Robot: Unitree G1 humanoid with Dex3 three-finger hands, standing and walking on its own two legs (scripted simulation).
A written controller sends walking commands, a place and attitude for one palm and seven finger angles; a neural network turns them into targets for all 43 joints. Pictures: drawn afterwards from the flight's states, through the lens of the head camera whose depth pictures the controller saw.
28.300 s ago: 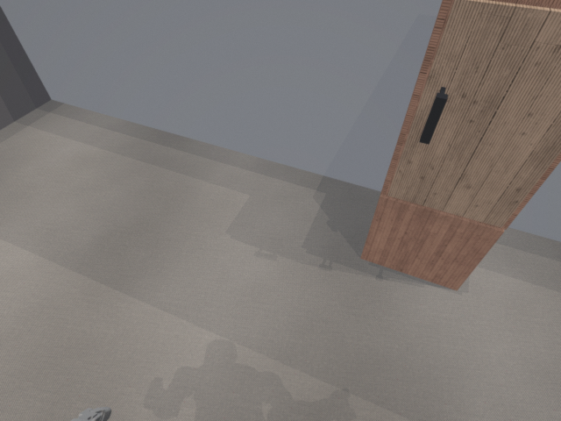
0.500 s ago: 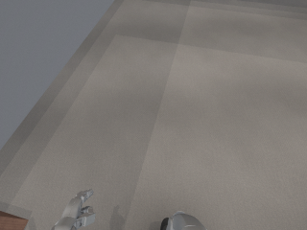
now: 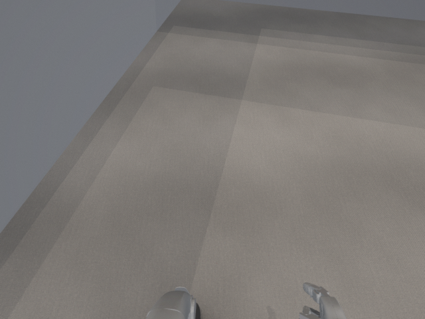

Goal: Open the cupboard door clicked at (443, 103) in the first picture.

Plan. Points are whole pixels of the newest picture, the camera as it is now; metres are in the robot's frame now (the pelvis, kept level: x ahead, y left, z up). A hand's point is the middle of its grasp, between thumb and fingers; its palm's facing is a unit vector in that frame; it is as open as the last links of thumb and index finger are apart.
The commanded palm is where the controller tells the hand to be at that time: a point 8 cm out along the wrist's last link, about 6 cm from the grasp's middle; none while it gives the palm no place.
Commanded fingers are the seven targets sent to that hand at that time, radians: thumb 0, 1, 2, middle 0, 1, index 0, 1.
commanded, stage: walk to a spot facing it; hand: left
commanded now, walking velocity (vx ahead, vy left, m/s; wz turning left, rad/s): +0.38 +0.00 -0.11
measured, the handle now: out of the picture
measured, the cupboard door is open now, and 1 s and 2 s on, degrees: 47 47 47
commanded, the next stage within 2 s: turn to face it in 0.46 s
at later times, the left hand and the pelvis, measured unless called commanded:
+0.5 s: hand (178, 197) +0.42 +0.15 -0.16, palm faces -0.17 -0.95 -0.25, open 7.3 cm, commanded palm none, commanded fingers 0.00 0.90 0.90 -0.20 -0.30 -0.20 -0.30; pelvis +0.26 -0.03 +0.00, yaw -8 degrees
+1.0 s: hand (189, 184) +0.48 +0.14 -0.19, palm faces +0.11 -0.97 -0.21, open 7.2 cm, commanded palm none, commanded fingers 0.00 0.90 0.90 -0.20 -0.30 -0.20 -0.30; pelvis +0.44 -0.06 -0.02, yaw +5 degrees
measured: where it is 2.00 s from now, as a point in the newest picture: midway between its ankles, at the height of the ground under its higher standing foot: (256, 245)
